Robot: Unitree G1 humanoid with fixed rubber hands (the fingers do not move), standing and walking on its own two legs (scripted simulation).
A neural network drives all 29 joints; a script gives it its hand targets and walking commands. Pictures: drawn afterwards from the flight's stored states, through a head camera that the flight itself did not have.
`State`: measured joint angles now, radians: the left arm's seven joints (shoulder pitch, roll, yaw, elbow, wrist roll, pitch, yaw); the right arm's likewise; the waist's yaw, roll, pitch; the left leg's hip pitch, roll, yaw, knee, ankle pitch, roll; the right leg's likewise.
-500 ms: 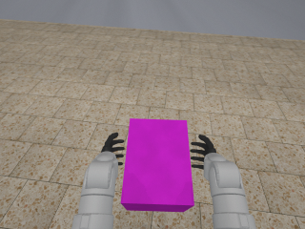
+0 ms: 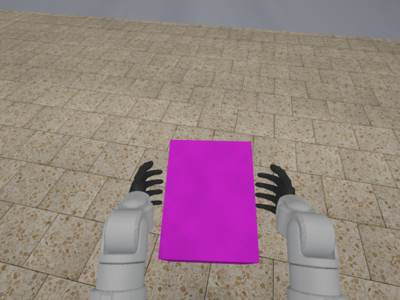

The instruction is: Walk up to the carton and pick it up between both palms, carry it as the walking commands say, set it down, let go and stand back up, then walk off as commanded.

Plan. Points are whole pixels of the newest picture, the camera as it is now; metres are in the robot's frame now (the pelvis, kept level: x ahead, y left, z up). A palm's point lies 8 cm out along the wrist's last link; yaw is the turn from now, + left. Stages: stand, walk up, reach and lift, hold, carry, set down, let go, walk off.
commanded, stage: carry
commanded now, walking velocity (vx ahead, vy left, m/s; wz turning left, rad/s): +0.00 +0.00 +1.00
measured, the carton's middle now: (208, 203) +0.34 -0.01 -0.02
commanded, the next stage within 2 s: none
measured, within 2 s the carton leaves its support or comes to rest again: neither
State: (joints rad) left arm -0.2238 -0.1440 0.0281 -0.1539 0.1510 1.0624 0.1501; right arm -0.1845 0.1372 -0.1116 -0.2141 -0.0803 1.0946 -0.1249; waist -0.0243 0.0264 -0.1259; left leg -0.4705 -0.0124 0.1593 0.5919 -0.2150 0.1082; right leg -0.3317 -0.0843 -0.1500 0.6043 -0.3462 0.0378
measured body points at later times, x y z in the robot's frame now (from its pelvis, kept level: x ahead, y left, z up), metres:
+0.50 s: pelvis -0.01 +0.05 +0.00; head +0.05 +0.08 +0.45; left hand +0.24 +0.30 +0.06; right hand +0.34 +0.05 +0.05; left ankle +0.00 +0.13 -0.72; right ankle +0.02 -0.08 -0.67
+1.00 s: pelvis +0.04 +0.09 +0.00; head +0.07 +0.09 +0.45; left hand +0.14 +0.42 +0.08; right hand +0.35 +0.25 +0.07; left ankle -0.07 +0.23 -0.68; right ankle +0.05 -0.06 -0.72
